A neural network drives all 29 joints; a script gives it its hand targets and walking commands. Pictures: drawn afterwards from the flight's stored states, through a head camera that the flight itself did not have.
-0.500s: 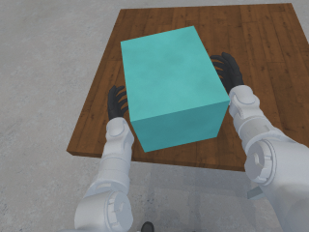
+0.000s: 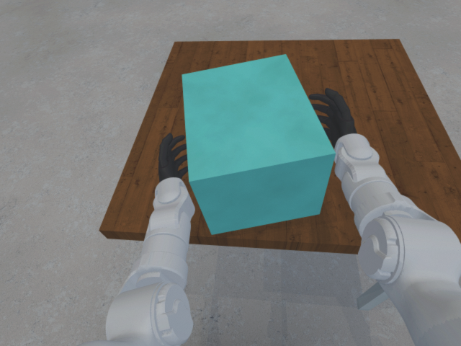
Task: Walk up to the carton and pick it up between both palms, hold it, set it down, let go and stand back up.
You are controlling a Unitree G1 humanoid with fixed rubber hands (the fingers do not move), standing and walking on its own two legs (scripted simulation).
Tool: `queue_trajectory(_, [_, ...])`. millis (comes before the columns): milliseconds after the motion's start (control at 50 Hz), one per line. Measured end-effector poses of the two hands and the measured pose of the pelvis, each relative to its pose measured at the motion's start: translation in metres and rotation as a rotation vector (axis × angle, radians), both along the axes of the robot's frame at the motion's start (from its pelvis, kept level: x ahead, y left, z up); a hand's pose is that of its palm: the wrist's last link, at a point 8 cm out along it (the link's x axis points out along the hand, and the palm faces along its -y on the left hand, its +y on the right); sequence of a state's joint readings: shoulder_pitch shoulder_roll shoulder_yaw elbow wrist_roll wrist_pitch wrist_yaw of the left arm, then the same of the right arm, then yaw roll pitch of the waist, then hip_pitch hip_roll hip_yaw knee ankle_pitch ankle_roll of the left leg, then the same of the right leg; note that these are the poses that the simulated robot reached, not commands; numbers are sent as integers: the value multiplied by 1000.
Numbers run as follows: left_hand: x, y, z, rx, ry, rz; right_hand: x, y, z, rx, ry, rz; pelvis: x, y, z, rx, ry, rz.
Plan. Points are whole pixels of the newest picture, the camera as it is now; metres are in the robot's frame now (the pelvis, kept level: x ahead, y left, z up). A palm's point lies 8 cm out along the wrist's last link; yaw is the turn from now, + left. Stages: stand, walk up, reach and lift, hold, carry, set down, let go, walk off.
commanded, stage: reach and lift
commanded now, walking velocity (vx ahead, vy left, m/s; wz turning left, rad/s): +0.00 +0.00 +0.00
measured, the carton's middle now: (249, 142) +0.49 +0.06 +0.05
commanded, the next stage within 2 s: none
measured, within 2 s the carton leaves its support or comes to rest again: neither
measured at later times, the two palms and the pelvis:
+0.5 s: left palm (164, 168) +0.37 +0.19 +0.10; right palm (354, 135) +0.44 -0.11 +0.15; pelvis -0.01 +0.00 +0.01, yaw +0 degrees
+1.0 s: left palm (157, 151) +0.37 +0.19 +0.14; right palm (366, 139) +0.40 -0.12 +0.17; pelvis -0.01 +0.01 +0.01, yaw +0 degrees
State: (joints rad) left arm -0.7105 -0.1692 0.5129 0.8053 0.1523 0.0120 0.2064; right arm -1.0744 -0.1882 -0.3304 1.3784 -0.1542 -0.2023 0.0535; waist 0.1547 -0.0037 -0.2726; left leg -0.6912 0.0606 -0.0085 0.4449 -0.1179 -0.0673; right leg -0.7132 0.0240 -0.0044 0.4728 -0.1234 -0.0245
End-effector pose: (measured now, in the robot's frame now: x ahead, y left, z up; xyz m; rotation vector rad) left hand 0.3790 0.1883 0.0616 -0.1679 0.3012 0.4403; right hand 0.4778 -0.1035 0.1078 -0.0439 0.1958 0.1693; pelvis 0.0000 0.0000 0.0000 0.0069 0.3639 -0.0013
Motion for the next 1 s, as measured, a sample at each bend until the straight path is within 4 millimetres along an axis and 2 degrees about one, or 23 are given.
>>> queue_trajectory(320, [-9, -1, 35, -12, -50, -76, -35, -9, 34, -14, -36, -84, -8, 0, 6, -1, -132, 1])
queue_trajectory(480, [-9, 1, 38, -26, -40, -98, -41, -7, 38, -29, -21, -110, -6, -1, 10, 0, -188, 2])
queue_trajectory(760, [7, 0, 52, 57, -31, -197, -52, -16, 38, -74, -35, -180, 1, 4, 13, -7, -223, 4])
queue_trajectory(880, [5, -1, 65, 77, -51, -225, -62, -17, 50, -61, -54, -209, -2, 7, 14, -9, -246, 5])
queue_trajectory(1000, [-5, 3, 78, 73, -63, -233, -74, -13, 65, -61, -64, -218, -7, 7, 14, -9, -288, 5])
